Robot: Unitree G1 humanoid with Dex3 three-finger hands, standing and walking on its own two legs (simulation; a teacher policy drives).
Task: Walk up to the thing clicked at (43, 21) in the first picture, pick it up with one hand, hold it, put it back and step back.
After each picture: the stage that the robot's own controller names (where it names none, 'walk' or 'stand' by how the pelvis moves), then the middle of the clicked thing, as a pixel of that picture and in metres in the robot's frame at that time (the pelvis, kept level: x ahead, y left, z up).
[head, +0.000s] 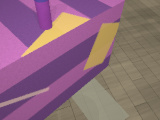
stand; (42, 5) +0.75 +0.20 +0.09
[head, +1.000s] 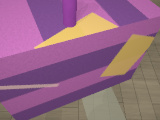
walk; (69, 1) +0.73 +0.11 +0.10
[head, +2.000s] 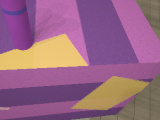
walk; (17, 17) +0.49 +0.24 +0.13
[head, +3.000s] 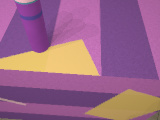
stand; (33, 21) +0.49 +0.18 +0.13
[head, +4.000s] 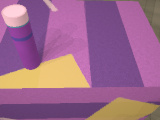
stand; (24, 41) +0.46 +0.21 +0.09
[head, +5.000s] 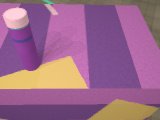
stand; (24, 43) +0.47 +0.22 +0.08
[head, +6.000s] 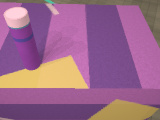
stand; (25, 42) +0.47 +0.22 +0.08
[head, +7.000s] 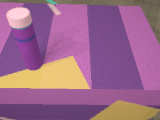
stand; (27, 43) +0.47 +0.21 +0.08
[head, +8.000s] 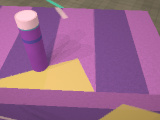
rise first; (34, 44) +0.47 +0.20 +0.09
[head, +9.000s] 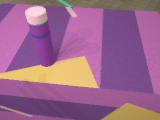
go down; (42, 39) +0.50 +0.19 +0.09
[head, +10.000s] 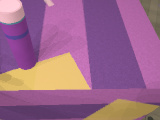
go down; (19, 39) +0.46 +0.19 +0.11
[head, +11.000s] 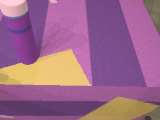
approach; (22, 34) +0.47 +0.18 +0.11
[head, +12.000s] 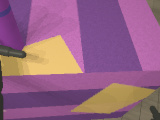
close; (1, 19) +0.49 +0.21 +0.15
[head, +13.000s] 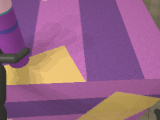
lift; (8, 34) +0.43 +0.19 +0.17
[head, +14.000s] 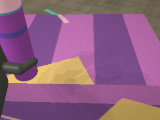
lift; (15, 40) +0.31 +0.17 +0.26
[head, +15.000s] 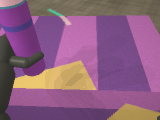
hold; (22, 35) +0.33 +0.16 +0.27
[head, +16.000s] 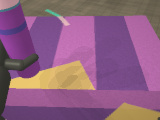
hold; (16, 38) +0.33 +0.18 +0.26
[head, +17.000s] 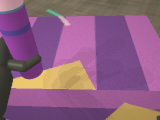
hold; (20, 39) +0.33 +0.17 +0.26
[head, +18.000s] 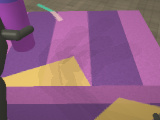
crouch; (12, 9) +0.42 +0.18 +0.29
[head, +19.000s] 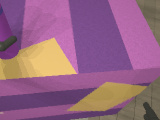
lower; out of the picture +0.49 +0.21 +0.13
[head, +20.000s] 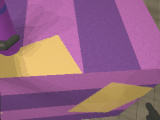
lower; out of the picture +0.48 +0.21 +0.15
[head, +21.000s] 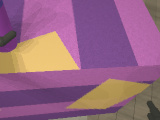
lower; out of the picture +0.49 +0.21 +0.15
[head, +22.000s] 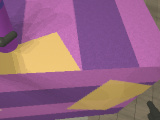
lower; out of the picture +0.49 +0.21 +0.15
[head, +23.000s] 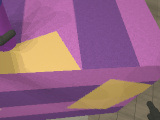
rest; out of the picture +0.49 +0.21 +0.15
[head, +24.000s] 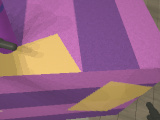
withdraw; out of the picture +0.49 +0.21 +0.14
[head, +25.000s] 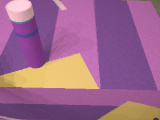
sink last; (29, 38) +0.46 +0.19 +0.12
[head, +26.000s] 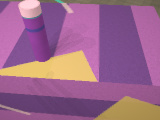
stand; (37, 34) +0.51 +0.21 +0.11
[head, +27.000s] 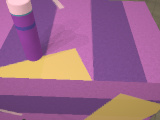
stand; (27, 32) +0.50 +0.21 +0.12
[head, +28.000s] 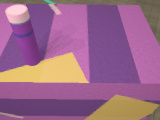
stand; (26, 38) +0.51 +0.22 +0.09
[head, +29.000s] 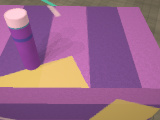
stand; (25, 43) +0.48 +0.22 +0.09
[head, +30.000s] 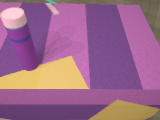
stand; (23, 43) +0.47 +0.22 +0.09
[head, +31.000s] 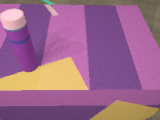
stand; (22, 44) +0.46 +0.23 +0.09
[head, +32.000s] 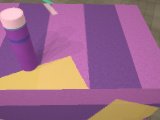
stand; (22, 43) +0.46 +0.23 +0.09
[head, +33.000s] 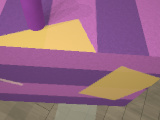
walk; out of the picture +0.58 +0.18 +0.11
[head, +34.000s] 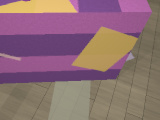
walk; out of the picture +0.78 +0.29 +0.12
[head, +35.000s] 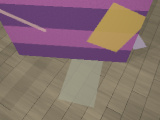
stand; out of the picture +1.10 +0.19 +0.11
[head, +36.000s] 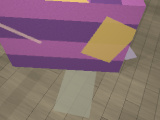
stand; out of the picture +1.08 +0.19 +0.09
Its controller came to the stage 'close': yes
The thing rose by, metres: 0.21
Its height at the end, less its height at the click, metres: +0.00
